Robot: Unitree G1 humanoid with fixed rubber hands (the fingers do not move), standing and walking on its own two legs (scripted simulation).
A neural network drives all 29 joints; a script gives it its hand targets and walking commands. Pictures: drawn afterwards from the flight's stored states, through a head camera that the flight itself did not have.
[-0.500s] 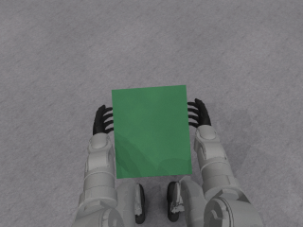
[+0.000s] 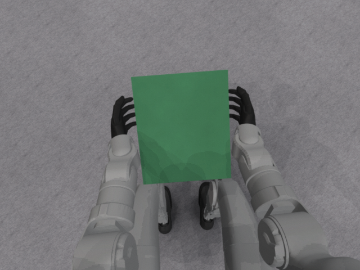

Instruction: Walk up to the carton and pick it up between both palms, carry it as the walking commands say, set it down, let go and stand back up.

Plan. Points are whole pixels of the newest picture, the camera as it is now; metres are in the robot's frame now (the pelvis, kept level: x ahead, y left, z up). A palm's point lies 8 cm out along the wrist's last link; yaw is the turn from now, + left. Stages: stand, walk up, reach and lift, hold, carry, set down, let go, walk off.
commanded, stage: set down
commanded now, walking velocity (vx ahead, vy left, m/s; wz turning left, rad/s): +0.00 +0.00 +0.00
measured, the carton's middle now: (182, 122) +0.43 +0.02 -0.21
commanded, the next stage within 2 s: none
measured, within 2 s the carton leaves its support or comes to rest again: neither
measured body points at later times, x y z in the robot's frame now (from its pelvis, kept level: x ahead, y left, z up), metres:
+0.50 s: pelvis +0.00 +0.00 -0.05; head +0.28 +0.00 +0.29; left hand +0.44 +0.16 -0.18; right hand +0.47 -0.13 -0.18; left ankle +0.11 +0.10 -0.61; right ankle +0.12 -0.09 -0.61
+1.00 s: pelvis -0.04 +0.00 -0.14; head +0.28 +0.00 +0.17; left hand +0.46 +0.16 -0.26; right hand +0.49 -0.13 -0.26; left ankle +0.11 +0.10 -0.61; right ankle +0.12 -0.09 -0.61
